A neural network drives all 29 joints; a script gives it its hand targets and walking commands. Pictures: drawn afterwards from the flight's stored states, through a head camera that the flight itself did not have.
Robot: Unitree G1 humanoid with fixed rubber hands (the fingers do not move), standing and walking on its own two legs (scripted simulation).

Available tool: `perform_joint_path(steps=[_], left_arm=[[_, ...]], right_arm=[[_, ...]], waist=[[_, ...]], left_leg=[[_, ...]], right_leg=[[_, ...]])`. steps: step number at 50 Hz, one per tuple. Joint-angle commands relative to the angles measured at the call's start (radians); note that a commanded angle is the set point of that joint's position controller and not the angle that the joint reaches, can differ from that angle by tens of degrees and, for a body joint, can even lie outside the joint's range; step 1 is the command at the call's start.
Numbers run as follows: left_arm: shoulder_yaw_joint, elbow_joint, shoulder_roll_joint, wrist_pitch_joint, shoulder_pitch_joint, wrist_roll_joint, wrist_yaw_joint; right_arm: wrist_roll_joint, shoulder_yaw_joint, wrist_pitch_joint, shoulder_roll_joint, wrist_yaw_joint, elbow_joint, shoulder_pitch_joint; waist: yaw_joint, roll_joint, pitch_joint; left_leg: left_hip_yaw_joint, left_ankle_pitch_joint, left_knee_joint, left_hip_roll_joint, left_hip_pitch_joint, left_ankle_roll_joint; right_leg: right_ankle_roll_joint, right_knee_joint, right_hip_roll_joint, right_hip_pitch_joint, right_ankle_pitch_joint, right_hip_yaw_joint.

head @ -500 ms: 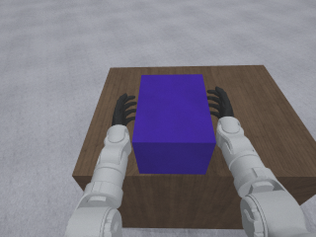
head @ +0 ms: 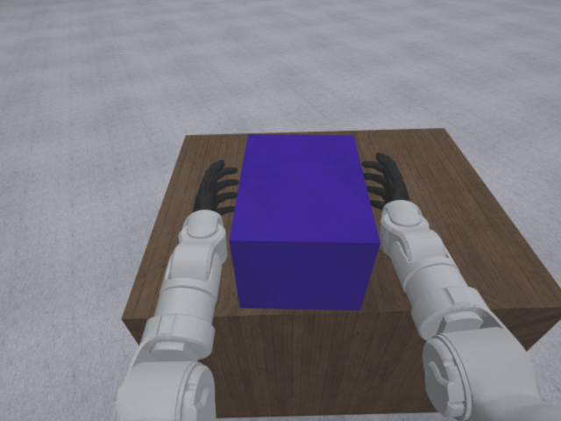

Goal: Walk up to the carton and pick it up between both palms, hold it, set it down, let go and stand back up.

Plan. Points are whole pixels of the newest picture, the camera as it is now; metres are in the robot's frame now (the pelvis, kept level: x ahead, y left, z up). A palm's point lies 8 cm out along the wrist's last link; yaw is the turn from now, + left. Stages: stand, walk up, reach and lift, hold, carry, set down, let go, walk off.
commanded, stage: reach and lift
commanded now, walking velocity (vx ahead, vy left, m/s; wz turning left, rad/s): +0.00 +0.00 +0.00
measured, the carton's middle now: (300, 216) +0.42 +0.00 +0.09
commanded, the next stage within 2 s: hold in 1.08 s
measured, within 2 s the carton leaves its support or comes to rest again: neither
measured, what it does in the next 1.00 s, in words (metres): stands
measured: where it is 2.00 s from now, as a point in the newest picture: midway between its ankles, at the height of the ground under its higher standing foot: outside the picture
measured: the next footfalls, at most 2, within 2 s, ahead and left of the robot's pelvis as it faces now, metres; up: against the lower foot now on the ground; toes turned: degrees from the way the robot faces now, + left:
none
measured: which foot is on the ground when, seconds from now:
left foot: down 0.00-1.00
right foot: down 0.00-1.00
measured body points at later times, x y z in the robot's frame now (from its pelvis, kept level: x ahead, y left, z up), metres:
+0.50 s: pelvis +0.01 +0.00 +0.00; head -0.03 +0.02 +0.45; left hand +0.40 +0.15 +0.16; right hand +0.42 -0.13 +0.16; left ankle +0.04 +0.12 -0.73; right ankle +0.04 -0.10 -0.73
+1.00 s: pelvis +0.00 +0.00 +0.00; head -0.03 +0.01 +0.45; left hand +0.39 +0.15 +0.18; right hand +0.41 -0.13 +0.17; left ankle +0.04 +0.12 -0.73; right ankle +0.04 -0.10 -0.73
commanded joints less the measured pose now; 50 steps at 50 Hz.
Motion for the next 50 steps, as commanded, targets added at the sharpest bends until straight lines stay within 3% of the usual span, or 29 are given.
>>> perform_joint_path(steps=[1, 5, 6, 8, 10, 12, 15, 16, 19, 21, 22, 24, 25, 29, 30, 31, 32, 33, 35, 36, 39, 43, 44, 45, 46, 47, 48, 49, 50], left_arm=[[-0.385, -0.184, -0.651, -0.039, -0.88, -0.069, -0.141], [-0.382, -0.26, -0.623, -0.03, -0.827, -0.088, -0.145], [-0.393, -0.322, -0.628, -0.031, -0.85, -0.094, -0.147], [-0.374, -0.292, -0.597, -0.011, -0.833, -0.069, -0.155], [-0.387, -0.314, -0.602, 0.013, -0.768, -0.072, -0.163], [-0.362, -0.305, -0.591, 0.022, -0.758, -0.06, -0.17], [-0.37, -0.286, -0.603, 0.047, -0.722, -0.061, -0.185], [-0.361, -0.269, -0.595, 0.053, -0.724, -0.049, -0.187], [-0.389, -0.38, -0.62, 0.061, -0.81, -0.073, -0.187], [-0.349, -0.303, -0.601, 0.071, -0.795, -0.047, -0.193], [-0.332, -0.232, -0.593, 0.085, -0.766, -0.021, -0.197], [-0.36, -0.331, -0.612, 0.079, -0.825, -0.046, -0.195], [-0.346, -0.318, -0.613, 0.085, -0.833, -0.043, -0.188], [-0.407, -0.323, -0.651, 0.087, -0.879, -0.073, -0.177], [-0.37, -0.293, -0.627, 0.094, -0.88, -0.055, -0.179], [-0.356, -0.313, -0.622, 0.093, -0.888, -0.057, -0.183], [-0.375, -0.375, -0.635, 0.09, -0.9, -0.077, -0.181], [-0.37, -0.345, -0.632, 0.099, -0.9, -0.063, -0.178], [-0.401, -0.331, -0.651, 0.106, -0.914, -0.072, -0.172], [-0.377, -0.326, -0.627, 0.112, -0.892, -0.056, -0.175], [-0.429, -0.379, -0.649, 0.102, -0.938, -0.106, -0.167], [-0.416, -0.315, -0.649, 0.136, -0.816, -0.08, -0.173], [-0.407, -0.366, -0.635, 0.134, -0.825, -0.079, -0.175], [-0.427, -0.355, -0.651, 0.139, -0.799, -0.092, -0.175], [-0.435, -0.415, -0.645, 0.129, -0.848, -0.103, -0.172], [-0.431, -0.395, -0.657, 0.131, -0.828, -0.114, -0.171], [-0.394, -0.4, -0.615, 0.133, -0.836, -0.101, -0.173], [-0.43, -0.413, -0.639, 0.136, -0.833, -0.117, -0.171], [-0.388, -0.38, -0.599, 0.145, -0.792, -0.086, -0.177]], right_arm=[[0.146, 0.364, -0.05, 0.856, 0.133, -0.426, -0.915], [0.186, 0.45, -0.022, 0.884, 0.115, -0.515, -0.857], [0.212, 0.459, -0.016, 0.906, 0.106, -0.538, -0.852], [0.193, 0.433, 0.01, 0.88, 0.094, -0.46, -0.801], [0.216, 0.462, 0.017, 0.871, 0.087, -0.537, -0.785], [0.209, 0.441, 0.021, 0.859, 0.082, -0.501, -0.777], [0.209, 0.447, 0.023, 0.83, 0.078, -0.573, -0.806], [0.21, 0.434, 0.033, 0.811, 0.077, -0.509, -0.801], [0.224, 0.421, 0.03, 0.812, 0.082, -0.516, -0.794], [0.217, 0.407, 0.031, 0.815, 0.089, -0.506, -0.865], [0.194, 0.377, 0.039, 0.786, 0.09, -0.447, -0.842], [0.201, 0.386, 0.029, 0.8, 0.097, -0.485, -0.857], [0.211, 0.371, 0.023, 0.795, 0.105, -0.493, -0.897], [0.208, 0.351, 0.014, 0.786, 0.114, -0.499, -0.919], [0.196, 0.329, 0.024, 0.776, 0.114, -0.456, -0.909], [0.188, 0.313, 0.029, 0.785, 0.115, -0.443, -0.884], [0.211, 0.36, 0.02, 0.803, 0.119, -0.512, -0.912], [0.2, 0.338, 0.031, 0.789, 0.119, -0.454, -0.881], [0.201, 0.319, 0.025, 0.768, 0.125, -0.458, -0.917], [0.192, 0.323, 0.029, 0.765, 0.125, -0.439, -0.895], [0.196, 0.341, 0.022, 0.786, 0.123, -0.488, -0.908], [0.218, 0.363, 0.037, 0.776, 0.115, -0.529, -0.898], [0.235, 0.385, 0.037, 0.788, 0.113, -0.54, -0.883], [0.244, 0.408, 0.031, 0.786, 0.106, -0.627, -0.92], [0.251, 0.417, 0.04, 0.806, 0.101, -0.612, -0.9], [0.275, 0.458, 0.035, 0.819, 0.098, -0.698, -0.958], [0.273, 0.461, 0.053, 0.828, 0.091, -0.673, -0.934], [0.29, 0.474, 0.048, 0.83, 0.089, -0.748, -0.968], [0.267, 0.459, 0.074, 0.813, 0.082, -0.664, -0.902]], waist=[[0.001, -0.025, -0.437], [0.013, -0.052, -0.488], [0.009, -0.028, -0.531], [-0.01, -0.021, -0.44], [-0.002, -0.02, -0.469], [-0.009, -0.037, -0.44], [-0.017, -0.046, -0.414], [-0.015, -0.022, -0.386], [-0.042, 0.008, -0.4], [-0.008, -0.006, -0.374], [-0.019, 0.006, -0.317], [-0.02, 0.011, -0.38], [-0.007, 0.029, -0.366], [-0.033, 0.058, -0.416], [-0.023, 0.052, -0.364], [-0.04, 0.027, -0.347], [-0.023, 0.027, -0.427], [-0.034, 0.023, -0.361], [-0.05, 0.067, -0.384], [-0.033, 0.069, -0.359], [-0.059, 0.047, -0.389], [-0.035, 0.016, -0.386], [-0.022, 0.009, -0.412], [-0.027, -0.009, -0.432], [-0.041, -0.001, -0.454], [-0.012, -0.027, -0.488], [-0.009, -0.056, -0.439], [-0.011, -0.03, -0.521], [-0.013, -0.054, -0.43]], left_leg=[[-0.035, 0.077, -0.151, -0.061, 0.351, 0.026], [-0.039, 0.196, -0.131, -0.07, 0.371, 0.029], [-0.038, 0.243, -0.121, -0.075, 0.377, 0.021], [-0.045, 0.19, -0.133, -0.077, 0.365, 0.017], [-0.05, 0.266, -0.122, -0.072, 0.392, 0.01], [-0.047, 0.252, -0.129, -0.075, 0.388, 0.013], [-0.046, 0.249, -0.129, -0.08, 0.385, 0.015], [-0.042, 0.225, -0.136, -0.077, 0.392, 0.014], [-0.052, 0.276, -0.128, -0.075, 0.435, 0.005], [-0.043, 0.226, -0.146, -0.073, 0.404, 0.011], [-0.038, 0.17, -0.16, -0.074, 0.396, 0.013], [-0.035, 0.201, -0.154, -0.071, 0.417, 0.011], [-0.039, 0.205, -0.159, -0.066, 0.422, 0.009], [-0.047, 0.195, -0.142, -0.062, 0.461, -0.003], [-0.042, 0.153, -0.153, -0.065, 0.435, 0.005], [-0.043, 0.144, -0.16, -0.065, 0.428, 0.013], [-0.036, 0.188, -0.149, -0.068, 0.445, 0.017], [-0.044, 0.159, -0.156, -0.065, 0.443, 0.01], [-0.048, 0.151, -0.151, -0.064, 0.463, 0.001], [-0.04, 0.136, -0.162, -0.065, 0.446, 0.003], [-0.046, 0.149, -0.146, -0.066, 0.473, 0.001], [-0.045, 0.194, -0.148, -0.063, 0.464, 0.003], [-0.035, 0.209, -0.142, -0.067, 0.464, 0.012], [-0.041, 0.224, -0.134, -0.074, 0.452, 0.017], [-0.041, 0.232, -0.13, -0.073, 0.462, 0.017], [-0.041, 0.24, -0.126, -0.078, 0.449, 0.027], [-0.043, 0.215, -0.135, -0.081, 0.426, 0.034], [-0.044, 0.228, -0.127, -0.083, 0.435, 0.029], [-0.044, 0.188, -0.145, -0.081, 0.414, 0.031]], right_leg=[[0.081, -0.217, -0.006, 0.368, 0.041, -0.055], [0.098, -0.185, -0.005, 0.462, 0.233, -0.041], [0.102, -0.177, -0.01, 0.496, 0.304, -0.038], [0.106, -0.187, -0.011, 0.472, 0.281, -0.04], [0.105, -0.174, -0.007, 0.508, 0.367, -0.039], [0.109, -0.177, -0.016, 0.507, 0.393, -0.04], [0.103, -0.184, -0.012, 0.519, 0.382, -0.043], [0.096, -0.2, -0.014, 0.492, 0.327, -0.044], [0.094, -0.191, -0.006, 0.478, 0.353, -0.053], [0.089, -0.209, -0.012, 0.465, 0.271, -0.055], [0.086, -0.224, -0.014, 0.442, 0.207, -0.054], [0.085, -0.208, -0.01, 0.453, 0.232, -0.063], [0.08, -0.218, -0.008, 0.439, 0.199, -0.062], [0.068, -0.223, -0.003, 0.372, 0.158, -0.072], [0.068, -0.232, -0.006, 0.377, 0.123, -0.069], [0.075, -0.236, -0.013, 0.376, 0.111, -0.065], [0.079, -0.217, -0.007, 0.405, 0.171, -0.066], [0.073, -0.224, 0.002, 0.376, 0.131, -0.071], [0.06, -0.237, -0.001, 0.338, 0.09, -0.078], [0.059, -0.239, 0.001, 0.354, 0.075, -0.082], [0.063, -0.239, -0.005, 0.343, 0.095, -0.077], [0.066, -0.237, 0.011, 0.369, 0.145, -0.078], [0.072, -0.229, 0.007, 0.392, 0.176, -0.069], [0.078, -0.228, 0.0, 0.413, 0.22, -0.061], [0.083, -0.218, -0.002, 0.43, 0.247, -0.058], [0.091, -0.215, 0.004, 0.455, 0.258, -0.058], [0.098, -0.213, 0.003, 0.466, 0.267, -0.051], [0.098, -0.207, -0.001, 0.481, 0.291, -0.053], [0.101, -0.217, -0.006, 0.462, 0.26, -0.045]])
